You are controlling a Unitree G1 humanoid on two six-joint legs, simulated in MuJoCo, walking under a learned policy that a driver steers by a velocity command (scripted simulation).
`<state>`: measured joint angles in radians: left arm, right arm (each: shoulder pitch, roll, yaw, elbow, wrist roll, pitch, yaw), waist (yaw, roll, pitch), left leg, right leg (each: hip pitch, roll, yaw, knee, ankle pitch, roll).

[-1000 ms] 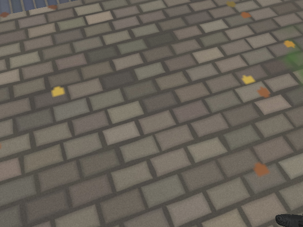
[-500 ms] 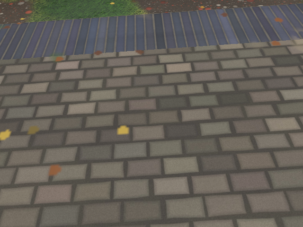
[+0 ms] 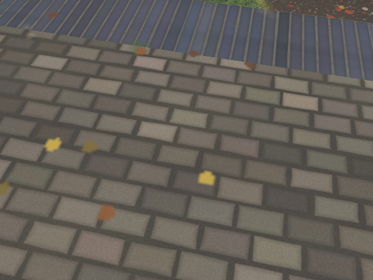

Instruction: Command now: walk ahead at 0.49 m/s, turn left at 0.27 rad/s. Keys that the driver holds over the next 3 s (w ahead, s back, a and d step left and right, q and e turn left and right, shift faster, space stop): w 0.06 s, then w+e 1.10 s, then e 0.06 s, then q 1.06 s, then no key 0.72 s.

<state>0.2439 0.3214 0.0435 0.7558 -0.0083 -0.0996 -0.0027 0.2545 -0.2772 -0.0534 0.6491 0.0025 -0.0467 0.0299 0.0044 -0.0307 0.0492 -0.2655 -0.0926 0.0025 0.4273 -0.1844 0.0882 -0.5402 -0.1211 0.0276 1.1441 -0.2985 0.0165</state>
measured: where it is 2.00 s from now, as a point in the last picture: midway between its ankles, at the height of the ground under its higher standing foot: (251, 186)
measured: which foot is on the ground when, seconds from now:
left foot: down 0.00-0.36, up 0.38-0.80, down 0.82-1.00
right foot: up 0.00-0.32, down 0.34-0.82, up 0.84-1.00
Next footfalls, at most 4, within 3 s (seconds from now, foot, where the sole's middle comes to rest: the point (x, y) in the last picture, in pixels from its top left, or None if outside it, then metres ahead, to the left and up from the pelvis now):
0.34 right None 0.39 -0.15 -0.78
0.82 left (189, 217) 0.69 0.01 -0.78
1.32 right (281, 191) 0.81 -0.36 -0.78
1.78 left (226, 168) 0.92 -0.15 -0.78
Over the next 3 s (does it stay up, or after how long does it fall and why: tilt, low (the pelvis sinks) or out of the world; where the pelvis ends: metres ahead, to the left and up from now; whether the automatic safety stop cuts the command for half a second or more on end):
stays up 0.85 -0.22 0.00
